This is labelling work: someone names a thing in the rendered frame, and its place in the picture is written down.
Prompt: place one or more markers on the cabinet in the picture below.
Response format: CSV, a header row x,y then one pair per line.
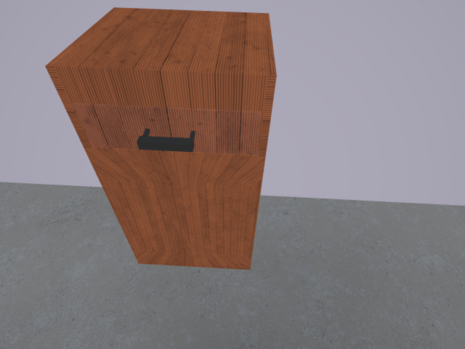
x,y
176,208

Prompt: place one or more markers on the handle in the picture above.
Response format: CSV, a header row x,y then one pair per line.
x,y
146,142

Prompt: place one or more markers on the drawer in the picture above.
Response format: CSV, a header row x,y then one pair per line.
x,y
216,131

